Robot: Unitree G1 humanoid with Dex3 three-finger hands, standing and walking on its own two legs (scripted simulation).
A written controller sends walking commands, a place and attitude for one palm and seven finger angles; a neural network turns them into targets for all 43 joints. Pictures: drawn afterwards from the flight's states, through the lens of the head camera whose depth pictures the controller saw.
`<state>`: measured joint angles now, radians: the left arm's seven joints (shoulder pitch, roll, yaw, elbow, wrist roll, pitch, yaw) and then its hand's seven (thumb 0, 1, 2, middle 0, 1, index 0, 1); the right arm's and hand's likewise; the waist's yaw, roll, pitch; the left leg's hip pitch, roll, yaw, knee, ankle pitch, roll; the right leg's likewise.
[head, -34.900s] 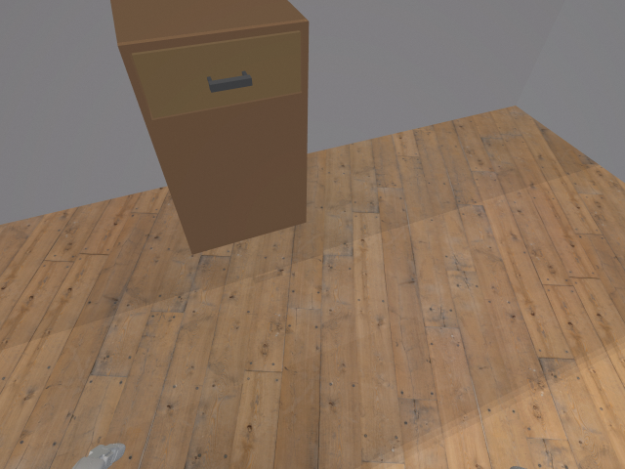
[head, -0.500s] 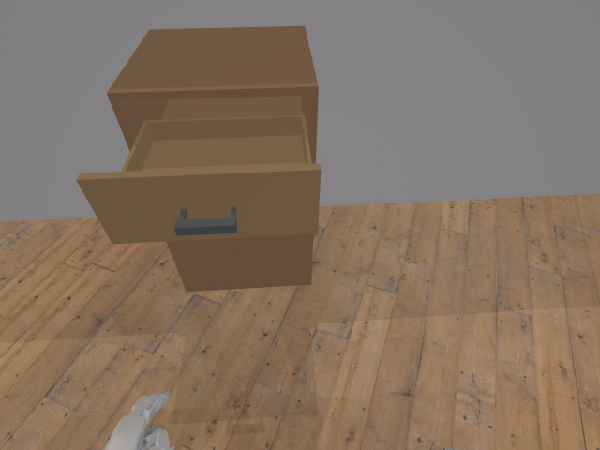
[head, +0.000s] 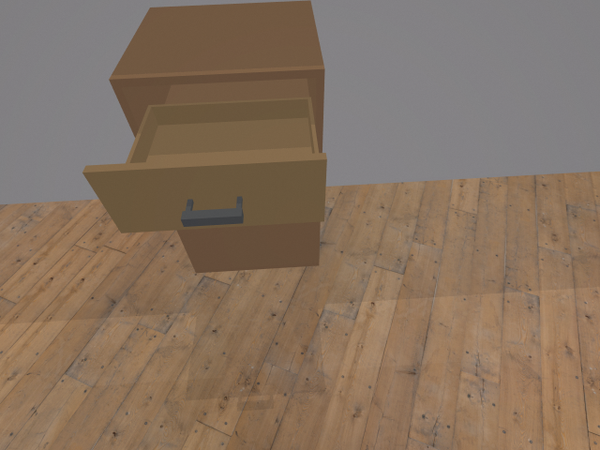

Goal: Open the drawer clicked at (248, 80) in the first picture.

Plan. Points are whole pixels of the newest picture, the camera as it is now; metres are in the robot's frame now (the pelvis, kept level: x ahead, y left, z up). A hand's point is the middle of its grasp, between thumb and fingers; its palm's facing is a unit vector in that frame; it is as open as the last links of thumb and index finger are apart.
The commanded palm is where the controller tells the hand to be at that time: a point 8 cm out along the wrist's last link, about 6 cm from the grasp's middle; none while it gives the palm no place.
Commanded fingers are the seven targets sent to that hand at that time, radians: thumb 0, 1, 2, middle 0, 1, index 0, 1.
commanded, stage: let the arm hang, fingers relaxed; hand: left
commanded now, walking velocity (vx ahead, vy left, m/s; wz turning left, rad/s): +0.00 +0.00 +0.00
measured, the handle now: (213, 209) +0.54 +0.21 -0.06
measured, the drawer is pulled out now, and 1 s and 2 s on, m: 0.30 0.30 0.30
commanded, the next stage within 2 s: look to check the result in 0.40 s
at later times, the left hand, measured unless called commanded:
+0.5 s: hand out of the picture +0.00 +0.17 -0.17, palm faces +0.01 -0.98 -0.20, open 7.3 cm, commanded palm none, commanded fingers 0.00 0.90 0.90 -0.20 -0.30 -0.20 -0.30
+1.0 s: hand out of the picture +0.01 +0.17 -0.17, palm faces +0.01 -0.98 -0.20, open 7.3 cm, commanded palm none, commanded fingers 0.00 0.90 0.90 -0.20 -0.30 -0.20 -0.30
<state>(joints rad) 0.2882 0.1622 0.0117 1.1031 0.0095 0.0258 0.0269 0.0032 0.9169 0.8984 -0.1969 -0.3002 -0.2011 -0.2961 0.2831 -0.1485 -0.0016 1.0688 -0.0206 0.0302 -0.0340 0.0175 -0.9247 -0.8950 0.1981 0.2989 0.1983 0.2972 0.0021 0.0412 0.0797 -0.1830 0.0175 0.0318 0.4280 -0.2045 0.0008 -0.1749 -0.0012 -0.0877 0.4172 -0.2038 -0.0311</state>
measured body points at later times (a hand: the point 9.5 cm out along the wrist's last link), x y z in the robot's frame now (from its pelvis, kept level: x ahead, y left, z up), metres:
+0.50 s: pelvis +0.00 +0.00 +0.00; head +0.02 -0.01 +0.45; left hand +0.00 +0.22 -0.16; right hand -0.03 -0.20 -0.17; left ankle +0.02 +0.12 -0.74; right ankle +0.02 -0.10 -0.74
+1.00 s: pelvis +0.00 +0.00 +0.00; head +0.02 -0.01 +0.45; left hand +0.01 +0.22 -0.16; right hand -0.01 -0.21 -0.16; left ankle +0.02 +0.12 -0.74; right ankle +0.02 -0.10 -0.74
